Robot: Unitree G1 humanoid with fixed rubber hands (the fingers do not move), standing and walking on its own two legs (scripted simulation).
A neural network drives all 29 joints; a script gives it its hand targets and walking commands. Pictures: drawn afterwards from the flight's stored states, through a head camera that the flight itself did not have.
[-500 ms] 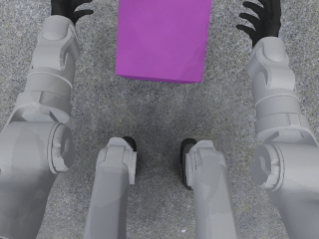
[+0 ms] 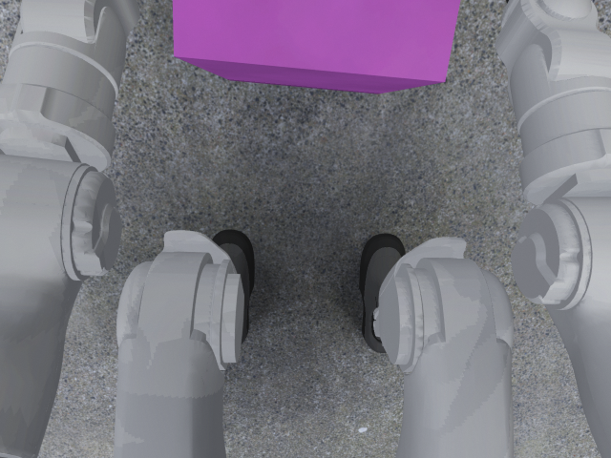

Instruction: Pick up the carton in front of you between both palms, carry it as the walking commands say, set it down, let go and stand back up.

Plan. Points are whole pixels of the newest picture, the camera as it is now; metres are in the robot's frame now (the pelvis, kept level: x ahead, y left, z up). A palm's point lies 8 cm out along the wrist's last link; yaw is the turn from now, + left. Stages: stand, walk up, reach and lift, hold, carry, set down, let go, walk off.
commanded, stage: reach and lift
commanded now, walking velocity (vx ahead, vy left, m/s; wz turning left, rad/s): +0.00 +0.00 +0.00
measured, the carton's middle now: out of the picture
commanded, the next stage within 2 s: none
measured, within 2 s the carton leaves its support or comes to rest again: leaves its support in 0.78 s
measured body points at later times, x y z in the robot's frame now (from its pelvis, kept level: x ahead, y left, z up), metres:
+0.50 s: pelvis -0.01 +0.00 +0.00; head +0.38 +0.01 +0.22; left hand +0.58 +0.16 -0.18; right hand +0.57 -0.14 -0.18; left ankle +0.10 +0.12 -0.34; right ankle +0.11 -0.13 -0.34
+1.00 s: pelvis +0.00 +0.00 +0.03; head +0.32 +0.01 +0.35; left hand +0.55 +0.16 -0.06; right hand +0.55 -0.14 -0.06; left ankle +0.10 +0.13 -0.34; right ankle +0.11 -0.14 -0.34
